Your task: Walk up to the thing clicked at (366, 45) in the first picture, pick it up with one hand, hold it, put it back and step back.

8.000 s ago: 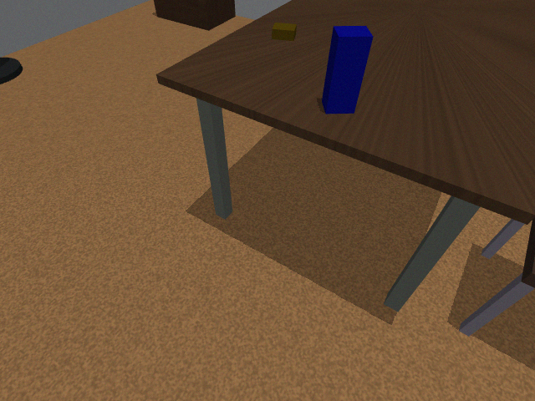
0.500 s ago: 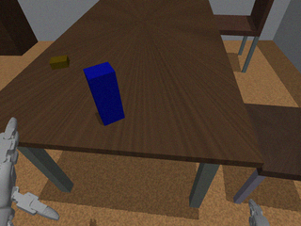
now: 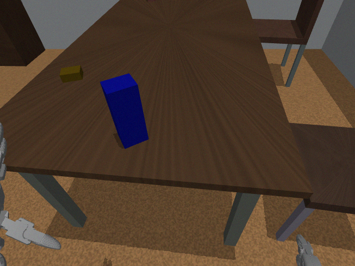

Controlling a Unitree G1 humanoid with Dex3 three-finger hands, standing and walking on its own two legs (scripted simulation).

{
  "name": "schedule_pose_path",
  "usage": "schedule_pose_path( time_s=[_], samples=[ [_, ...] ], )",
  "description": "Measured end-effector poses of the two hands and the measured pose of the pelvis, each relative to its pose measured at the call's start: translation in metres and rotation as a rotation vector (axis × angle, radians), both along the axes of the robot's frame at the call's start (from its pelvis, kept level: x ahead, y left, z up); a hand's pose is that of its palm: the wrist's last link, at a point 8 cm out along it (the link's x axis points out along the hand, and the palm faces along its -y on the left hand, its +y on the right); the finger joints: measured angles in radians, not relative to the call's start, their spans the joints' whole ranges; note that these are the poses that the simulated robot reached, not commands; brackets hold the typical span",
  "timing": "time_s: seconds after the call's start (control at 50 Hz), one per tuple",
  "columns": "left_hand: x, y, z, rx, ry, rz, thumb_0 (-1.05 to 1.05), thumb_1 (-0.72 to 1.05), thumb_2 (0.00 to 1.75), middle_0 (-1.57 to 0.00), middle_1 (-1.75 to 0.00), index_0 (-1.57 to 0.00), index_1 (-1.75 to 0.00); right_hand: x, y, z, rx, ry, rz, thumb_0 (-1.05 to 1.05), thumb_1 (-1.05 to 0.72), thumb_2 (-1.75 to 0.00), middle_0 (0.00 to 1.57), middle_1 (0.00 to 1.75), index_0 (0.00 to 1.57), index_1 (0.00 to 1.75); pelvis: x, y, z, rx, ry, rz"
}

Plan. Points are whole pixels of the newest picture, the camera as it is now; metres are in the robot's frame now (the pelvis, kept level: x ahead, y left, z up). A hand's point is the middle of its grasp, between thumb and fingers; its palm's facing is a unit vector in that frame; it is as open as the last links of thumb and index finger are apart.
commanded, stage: go down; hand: left
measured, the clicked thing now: (126, 113) +0.50 +0.20 +0.08
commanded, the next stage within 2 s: none
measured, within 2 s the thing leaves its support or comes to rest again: neither
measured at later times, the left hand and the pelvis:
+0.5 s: hand (27, 167) +0.24 +0.31 +0.16, palm faces +0.37 -0.87 -0.34, open 17.5 cm; pelvis -0.01 +0.00 -0.01, yaw +1 degrees
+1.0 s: hand (24, 149) +0.29 +0.34 +0.16, palm faces +0.27 -0.94 -0.20, open 17.2 cm; pelvis +0.00 +0.01 -0.01, yaw -1 degrees
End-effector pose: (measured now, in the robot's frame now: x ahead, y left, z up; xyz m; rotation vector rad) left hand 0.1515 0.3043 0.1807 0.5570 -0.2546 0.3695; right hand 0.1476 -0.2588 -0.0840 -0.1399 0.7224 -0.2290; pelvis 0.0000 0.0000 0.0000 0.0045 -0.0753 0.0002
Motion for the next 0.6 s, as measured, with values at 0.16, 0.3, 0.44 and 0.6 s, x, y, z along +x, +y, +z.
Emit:
schedule_pose_path(
  time_s=[0.16,0.3,0.44,0.6],
  samples=[
    [0.001,0.001,-0.003,-0.002,-0.030,-0.019,-0.01,-0.60,0.06,-0.06,-0.05,-0.05,-0.07,0.003,0.006,0.001,0.000,-0.009,0.020,-0.01,0.48,-0.05,0.05,0.05,0.05,0.06,-0.001,0.001,-0.002,0.000,0.009,0.004],
    [0.009,0.013,-0.002,-0.022,-0.083,-0.027,-0.01,-0.57,0.04,-0.07,-0.05,-0.06,-0.06,0.008,0.006,0.011,-0.009,-0.061,0.022,-0.01,0.48,-0.05,0.05,0.05,0.05,0.05,-0.002,0.001,-0.005,-0.002,0.010,0.008],
    [0.037,0.037,-0.009,-0.121,-0.049,-0.030,-0.01,-0.56,0.03,-0.07,-0.04,-0.06,-0.05,0.003,0.009,0.014,-0.029,-0.067,0.027,-0.01,0.48,-0.05,0.05,0.05,0.05,0.05,-0.007,0.002,-0.007,-0.004,0.022,0.013],
    [0.079,0.063,-0.006,-0.212,0.011,-0.085,-0.01,-0.52,0.04,-0.06,-0.03,-0.06,-0.04,-0.011,0.019,0.007,-0.027,-0.030,0.014,-0.01,0.49,-0.06,0.05,0.05,0.05,0.05,-0.008,0.006,-0.006,-0.009,0.043,0.002]
  ],
)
